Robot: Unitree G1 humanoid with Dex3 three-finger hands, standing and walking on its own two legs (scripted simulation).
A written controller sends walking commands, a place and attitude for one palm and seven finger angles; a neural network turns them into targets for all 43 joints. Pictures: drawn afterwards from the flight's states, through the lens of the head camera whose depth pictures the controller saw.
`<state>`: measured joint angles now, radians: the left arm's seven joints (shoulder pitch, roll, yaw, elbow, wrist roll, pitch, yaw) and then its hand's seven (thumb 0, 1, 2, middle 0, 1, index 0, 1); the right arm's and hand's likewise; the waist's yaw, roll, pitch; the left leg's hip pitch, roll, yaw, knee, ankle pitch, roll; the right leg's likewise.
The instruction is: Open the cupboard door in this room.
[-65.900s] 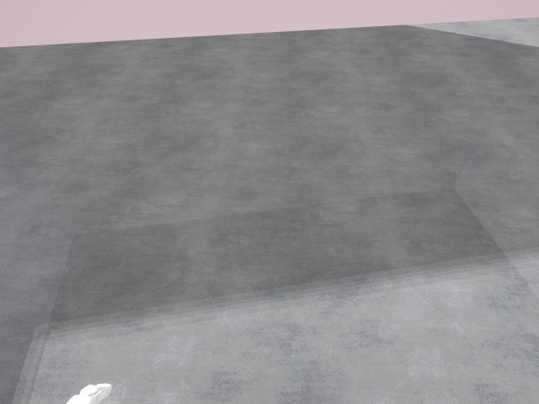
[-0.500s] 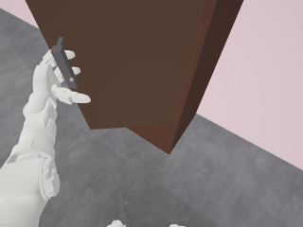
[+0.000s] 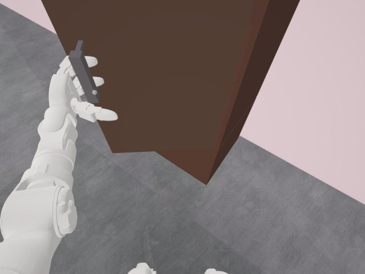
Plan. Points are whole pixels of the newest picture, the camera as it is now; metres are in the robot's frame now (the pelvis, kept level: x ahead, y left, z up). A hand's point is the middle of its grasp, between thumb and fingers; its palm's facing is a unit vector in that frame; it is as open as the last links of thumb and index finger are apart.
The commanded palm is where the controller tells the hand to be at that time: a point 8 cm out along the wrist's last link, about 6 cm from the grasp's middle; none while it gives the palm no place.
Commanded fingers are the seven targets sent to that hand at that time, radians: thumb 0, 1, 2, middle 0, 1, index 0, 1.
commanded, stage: slide the fingers in behind the handle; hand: left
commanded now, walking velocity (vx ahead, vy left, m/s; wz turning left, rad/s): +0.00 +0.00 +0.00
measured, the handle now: (87, 73) +0.54 +0.20 +0.11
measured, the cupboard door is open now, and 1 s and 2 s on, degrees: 39 40 77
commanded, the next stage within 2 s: close the thumb around the handle in 0.04 s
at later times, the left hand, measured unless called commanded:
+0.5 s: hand (94, 92) +0.48 +0.17 +0.11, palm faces +0.03 -1.00 -0.01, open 10.5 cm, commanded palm +0.46 +0.21 +0.11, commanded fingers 0.00 0.56 0.76 -0.38 -1.31 -0.38 -1.31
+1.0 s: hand (94, 93) +0.48 +0.17 +0.11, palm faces +0.05 -1.00 +0.00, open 6.0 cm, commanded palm +0.45 +0.22 +0.11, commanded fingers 0.00 0.90 0.90 -0.40 -1.35 -0.40 -1.35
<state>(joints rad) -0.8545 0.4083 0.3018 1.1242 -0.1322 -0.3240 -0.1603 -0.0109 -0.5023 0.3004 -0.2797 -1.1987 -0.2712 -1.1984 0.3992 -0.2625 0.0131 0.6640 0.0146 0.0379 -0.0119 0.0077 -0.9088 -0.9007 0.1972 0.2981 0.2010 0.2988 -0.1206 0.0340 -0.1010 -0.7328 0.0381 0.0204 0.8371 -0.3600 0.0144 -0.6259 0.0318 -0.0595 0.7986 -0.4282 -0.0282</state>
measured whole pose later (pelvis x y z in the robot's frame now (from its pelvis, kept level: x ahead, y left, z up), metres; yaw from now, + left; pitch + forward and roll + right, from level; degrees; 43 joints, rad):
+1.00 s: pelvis +0.01 +0.00 +0.00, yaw +0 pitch +14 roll -2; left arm -0.80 0.38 0.32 1.07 -0.13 -0.32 -0.15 0.01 0.72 0.79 -0.32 -1.31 -0.32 -1.33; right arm 0.39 -0.26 0.01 0.66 0.02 0.05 -0.01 0.01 -0.91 -0.90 0.20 0.30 0.20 0.30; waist -0.11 0.04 -0.11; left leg -0.71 0.04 0.03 0.83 -0.37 0.02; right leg -0.60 0.03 -0.05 0.79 -0.43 -0.02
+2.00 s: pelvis +0.01 -0.03 +0.02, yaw +2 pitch +1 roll +1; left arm 0.19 -0.08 -0.23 -0.11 0.05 0.04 0.52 0.02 0.66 0.77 -0.29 -1.30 -0.32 -1.32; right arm 0.19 -0.19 0.01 0.55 -0.05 0.12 0.00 0.01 -0.91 -0.90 0.20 0.30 0.20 0.30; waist -0.01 0.05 -0.08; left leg -0.37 0.02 -0.01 0.68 -0.33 -0.03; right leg -0.27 0.03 -0.08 0.68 -0.43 -0.06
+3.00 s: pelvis -0.01 -0.01 +0.02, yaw +3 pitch +0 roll -1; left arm 0.07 -0.08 -0.29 -0.03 0.04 0.02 0.55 -0.01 -0.50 0.30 -0.24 -0.65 -0.26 -0.64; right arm 0.15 -0.18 0.03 0.59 -0.05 0.10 0.00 0.01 -0.91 -0.90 0.20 0.30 0.20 0.30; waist 0.00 0.05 -0.04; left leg -0.40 0.01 -0.01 0.72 -0.32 0.00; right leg -0.29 0.01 -0.08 0.70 -0.41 -0.04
